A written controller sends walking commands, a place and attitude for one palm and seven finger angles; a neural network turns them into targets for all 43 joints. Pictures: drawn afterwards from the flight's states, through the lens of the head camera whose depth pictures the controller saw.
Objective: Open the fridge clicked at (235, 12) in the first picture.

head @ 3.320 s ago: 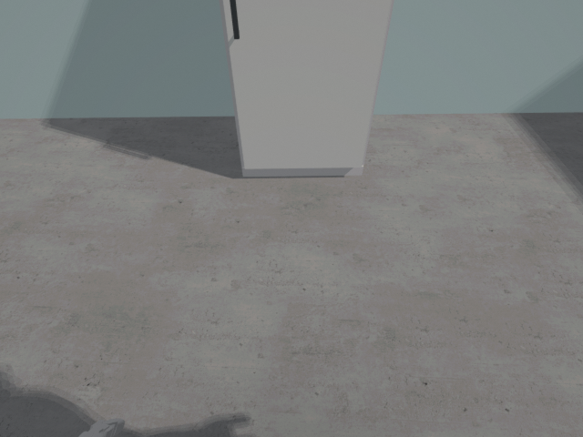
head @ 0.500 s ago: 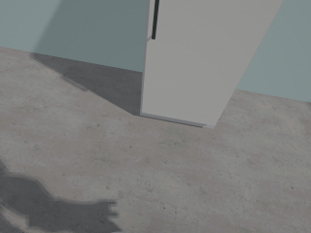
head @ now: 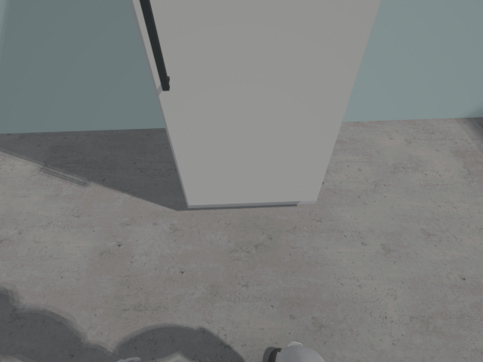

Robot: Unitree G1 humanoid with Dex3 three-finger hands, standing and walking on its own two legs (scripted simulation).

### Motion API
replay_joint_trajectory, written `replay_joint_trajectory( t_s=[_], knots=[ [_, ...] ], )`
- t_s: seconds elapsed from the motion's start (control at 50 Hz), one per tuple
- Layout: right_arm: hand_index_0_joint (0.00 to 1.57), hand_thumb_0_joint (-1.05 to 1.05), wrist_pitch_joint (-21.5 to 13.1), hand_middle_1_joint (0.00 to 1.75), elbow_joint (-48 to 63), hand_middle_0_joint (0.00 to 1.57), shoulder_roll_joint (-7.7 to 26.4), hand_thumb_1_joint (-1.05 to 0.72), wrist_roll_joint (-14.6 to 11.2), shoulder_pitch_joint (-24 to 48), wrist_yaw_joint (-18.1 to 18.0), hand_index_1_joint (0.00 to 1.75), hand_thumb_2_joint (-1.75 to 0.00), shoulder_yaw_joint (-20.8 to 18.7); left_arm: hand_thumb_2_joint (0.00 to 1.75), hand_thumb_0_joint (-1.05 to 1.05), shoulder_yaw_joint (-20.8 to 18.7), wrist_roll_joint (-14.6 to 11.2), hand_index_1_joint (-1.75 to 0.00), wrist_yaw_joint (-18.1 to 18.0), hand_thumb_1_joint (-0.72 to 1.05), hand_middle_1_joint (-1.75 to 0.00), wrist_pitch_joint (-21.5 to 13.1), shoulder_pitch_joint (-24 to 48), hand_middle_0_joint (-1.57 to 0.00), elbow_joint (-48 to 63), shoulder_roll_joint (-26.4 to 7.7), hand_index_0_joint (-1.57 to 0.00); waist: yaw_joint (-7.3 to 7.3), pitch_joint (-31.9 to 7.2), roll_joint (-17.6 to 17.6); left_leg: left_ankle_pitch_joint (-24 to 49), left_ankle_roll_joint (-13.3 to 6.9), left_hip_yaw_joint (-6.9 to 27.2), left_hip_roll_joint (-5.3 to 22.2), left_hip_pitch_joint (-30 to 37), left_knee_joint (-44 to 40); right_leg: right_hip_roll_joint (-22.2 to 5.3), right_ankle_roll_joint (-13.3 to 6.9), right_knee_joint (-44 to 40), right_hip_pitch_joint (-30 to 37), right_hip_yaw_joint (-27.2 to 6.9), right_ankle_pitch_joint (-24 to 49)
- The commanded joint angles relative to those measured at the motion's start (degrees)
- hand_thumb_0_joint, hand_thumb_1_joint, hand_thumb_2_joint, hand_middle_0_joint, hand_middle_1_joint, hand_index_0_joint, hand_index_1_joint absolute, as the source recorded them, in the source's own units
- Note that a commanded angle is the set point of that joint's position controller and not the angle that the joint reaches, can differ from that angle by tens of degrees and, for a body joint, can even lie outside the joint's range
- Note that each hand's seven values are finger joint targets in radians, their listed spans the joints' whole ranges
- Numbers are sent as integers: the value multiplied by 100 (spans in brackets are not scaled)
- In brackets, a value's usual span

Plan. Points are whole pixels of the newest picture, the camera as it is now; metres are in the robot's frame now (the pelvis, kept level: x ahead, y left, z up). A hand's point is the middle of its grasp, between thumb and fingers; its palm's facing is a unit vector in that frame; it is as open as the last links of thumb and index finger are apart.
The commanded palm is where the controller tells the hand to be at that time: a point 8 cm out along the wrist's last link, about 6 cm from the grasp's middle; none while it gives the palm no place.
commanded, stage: take the last steps up to it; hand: left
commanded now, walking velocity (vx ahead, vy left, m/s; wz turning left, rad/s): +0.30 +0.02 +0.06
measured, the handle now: (151, 21) +0.83 +0.23 +0.17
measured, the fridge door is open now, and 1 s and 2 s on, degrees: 0 0 0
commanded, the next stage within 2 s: come to a stop and stand still in 0.98 s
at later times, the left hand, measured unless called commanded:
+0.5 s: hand out of the picture +0.11 +0.16 -0.16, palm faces +0.17 -0.97 -0.15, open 7.3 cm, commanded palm none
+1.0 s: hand (165, 260) +0.35 +0.18 -0.15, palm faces +0.09 -0.97 -0.23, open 7.3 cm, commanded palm none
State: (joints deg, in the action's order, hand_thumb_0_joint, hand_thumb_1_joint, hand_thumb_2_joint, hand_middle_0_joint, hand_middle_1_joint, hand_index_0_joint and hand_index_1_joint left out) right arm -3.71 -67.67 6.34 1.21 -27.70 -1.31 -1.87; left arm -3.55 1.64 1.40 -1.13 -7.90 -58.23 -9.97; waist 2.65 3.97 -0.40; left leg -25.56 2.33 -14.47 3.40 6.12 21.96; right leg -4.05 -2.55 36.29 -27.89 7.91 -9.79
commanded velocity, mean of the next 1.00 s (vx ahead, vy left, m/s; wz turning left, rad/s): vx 0.26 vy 0.03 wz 0.05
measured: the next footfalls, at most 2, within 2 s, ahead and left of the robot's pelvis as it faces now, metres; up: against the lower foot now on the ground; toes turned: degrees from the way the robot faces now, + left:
right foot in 0.02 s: +0.17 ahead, -0.10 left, +0.00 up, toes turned -8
left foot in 0.56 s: +0.26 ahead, +0.14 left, +0.00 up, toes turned +12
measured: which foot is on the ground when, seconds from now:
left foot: down 0.00-0.02, up 0.04-0.54, down 0.56-0.92, up 0.94-1.00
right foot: up 0.00-0.00, down 0.02-0.56, up 0.58-0.90, down 0.92-1.00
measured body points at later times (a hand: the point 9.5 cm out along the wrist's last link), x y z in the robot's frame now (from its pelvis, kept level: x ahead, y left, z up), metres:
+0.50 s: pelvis +0.16 -0.01 +0.02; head +0.16 +0.00 +0.47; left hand +0.10 +0.21 -0.14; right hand +0.26 -0.24 -0.12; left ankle +0.21 +0.13 -0.70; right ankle +0.13 -0.10 -0.72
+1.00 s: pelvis +0.30 +0.00 +0.00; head +0.30 -0.02 +0.45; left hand +0.35 +0.24 -0.14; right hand +0.27 -0.23 -0.17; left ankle +0.24 +0.12 -0.68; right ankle +0.35 -0.10 -0.72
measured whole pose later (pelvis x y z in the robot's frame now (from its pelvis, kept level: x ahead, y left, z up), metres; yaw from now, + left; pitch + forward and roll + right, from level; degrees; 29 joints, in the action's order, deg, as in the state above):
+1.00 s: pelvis +0.30 +0.00 +0.00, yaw +2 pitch -2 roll +0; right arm 0.3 -65.4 9.6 0.9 -19.8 -0.2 -2.9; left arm -2.7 1.7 -0.3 -3.5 -12.9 -58.9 -8.5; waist 0.1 2.1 -2.6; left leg -28.1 -0.5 -5.2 3.8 -16.9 53.2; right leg -3.9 -2.0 35.3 -18.1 9.1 -15.1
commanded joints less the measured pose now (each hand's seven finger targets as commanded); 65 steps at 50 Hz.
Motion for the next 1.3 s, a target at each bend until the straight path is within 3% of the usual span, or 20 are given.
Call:
replay_joint_trajectory(
  t_s=[0.0,0.02,0.04,0.1,0.16,0.4,0.46,0.5,0.52,0.54,0.56,0.7,0.84,0.86,0.9,0.92,1.02,1.16,1.22,1.28],
  knots=[
    [20,0,-102,30,398,20,528,-90,-132,-428,17,30,-90,-114,90,0,-338,26,-30,-168,90,-30,-300,-2449,-20,-416,-1408,-20,-971,-1713,1817,-208,-168,250,-111,-3204,4564,-1991,-1005,-993,4323,-3037,2550],
    [20,0,-50,30,491,20,676,-90,-143,-165,-17,30,-90,-100,90,0,-328,-119,-30,-197,90,-30,-274,-2448,-20,-416,-1567,-20,-940,-1860,1385,-911,-246,1146,-134,-3419,5513,-2282,-1345,-1538,4081,-3446,2831],
    [20,0,-12,30,509,20,565,-90,-142,111,-16,30,-90,-148,90,0,-299,-115,-30,-220,90,-30,-233,-1882,-20,-311,-1362,-20,-785,-1198,883,-483,-274,1327,137,-3619,5785,-2150,-1340,-1756,3362,-3041,1753],
    [20,0,137,30,508,20,375,-90,-7,454,41,30,-90,-120,90,0,-60,-88,-30,-252,90,-30,-273,-901,-20,-52,-622,-20,-318,-189,273,583,-244,1474,557,-3419,5254,-1578,-730,-2228,1295,-1889,568],
    [20,0,276,30,434,20,248,-90,28,166,96,30,-90,-121,90,0,-17,-23,-30,-269,90,-30,-315,-809,-20,-91,-466,-20,-71,-253,417,799,-152,1287,534,-3141,4416,-1275,-597,-2478,901,-1209,148],
    [20,0,162,30,1143,20,461,-90,5,1846,265,30,-90,-120,90,0,-69,-1,-30,-184,90,-30,-323,-1575,-20,-407,-729,-20,-537,80,486,948,-138,939,299,-3403,1713,-1442,-722,-2577,2035,-1217,-180],
    [20,0,109,30,1146,20,504,-90,-3,1772,253,30,-90,-108,90,0,-73,-15,-30,-193,90,-30,-284,-1629,-20,-495,-732,-20,-450,31,446,1019,-203,748,144,-2723,1047,-1348,-604,-2190,2000,-1020,162],
    [20,0,46,30,916,20,657,-90,12,1104,191,30,-90,-123,90,0,-55,-59,-30,-187,90,-30,-245,-1506,-20,-478,-640,-20,-129,-161,119,1331,-278,605,-2,-1333,280,-907,-323,-1300,1426,-537,386],
    [20,0,-1,30,745,20,1046,-90,40,477,129,30,-90,-213,90,0,-10,-83,-30,-160,90,-30,-236,-1514,-20,-413,-458,-20,120,-521,-625,1376,-558,1494,669,-274,-13,-465,-62,-97,715,-147,127],
    [20,0,10,30,649,20,1561,-90,67,-89,79,30,-90,-340,90,0,65,-100,-30,-126,90,-30,-264,-1381,-20,-243,-167,-20,284,-698,-1784,1676,-1132,3061,1901,383,-563,130,196,1388,-432,350,-1819],
    [20,0,78,30,598,20,1582,-90,25,-243,40,30,-90,-324,90,0,76,-40,-30,-149,90,-30,-269,-977,-20,-60,-292,-20,341,-449,-1347,1812,-1472,3275,2184,243,-736,75,154,2368,-918,-117,-2330],
    [20,0,-34,30,842,20,888,-90,15,947,-13,30,-90,-165,90,0,43,-6,-30,-104,90,-30,-40,-1208,-20,-202,33,-20,-329,19,-504,1927,-1216,1577,1391,-1635,-1097,-416,306,1776,-51,-399,-1062],
    [20,0,116,30,708,20,1024,-90,3,1049,44,30,-90,-206,90,0,32,26,-30,-103,90,-30,-61,-1429,-20,-208,-84,-20,-586,18,-328,632,-872,1204,948,-2346,-184,81,346,-355,1693,120,-172],
    [20,0,120,30,703,20,890,-90,-15,1060,55,30,-90,-188,90,0,-19,35,-30,-131,90,-30,-109,-1700,-20,-289,-302,-20,-743,-35,129,368,-675,1012,651,-2699,490,-64,268,-803,2220,-197,-276],
    [20,0,130,30,965,20,516,-90,-45,1060,115,30,-90,-102,90,0,-194,12,-30,-210,90,-30,-188,-2359,-20,-381,-1244,-20,-928,-256,2027,-999,-288,528,-147,-4120,3166,-2143,-661,-2377,2983,-3141,-810],
    [20,0,161,30,1014,20,678,-90,-15,1280,110,30,-90,-150,90,0,-170,-33,-30,-244,90,-30,-169,-2305,-20,-350,-1182,-20,-920,-159,1227,-917,-310,1050,34,-4175,3834,-2247,-947,-2589,2682,-3204,-1111],
    [20,0,259,30,722,20,397,-90,9,909,158,30,-90,-128,90,0,-14,-3,-30,-305,90,-30,-224,-1073,-20,-89,-528,-20,-270,15,736,450,-173,1159,359,-3369,3553,-1444,-562,-2482,1340,-1284,-85],
    [20,0,249,30,573,20,231,-90,-76,748,65,30,-90,23,90,0,69,-74,-30,-336,90,-30,-78,-910,-20,-240,-528,-20,-187,-287,624,1857,18,895,19,-1725,632,-807,-232,-1565,1344,-450,1274],
    [20,0,180,30,629,20,940,-90,-63,784,-25,30,-90,-62,90,0,134,-138,-30,-381,90,-30,60,-1268,-20,-275,-192,-20,-340,-532,-654,4314,-454,1832,1125,-1394,26,-233,338,-990,1367,-250,-344],
    [20,0,253,30,693,20,924,-90,-79,1280,-117,30,-90,-74,90,0,154,-100,-30,-373,90,-30,202,-1294,-20,-416,-189,-20,-391,-72,-1148,3923,-688,1948,1182,-1899,-464,-110,451,-676,1526,-211,-746]
  ],
)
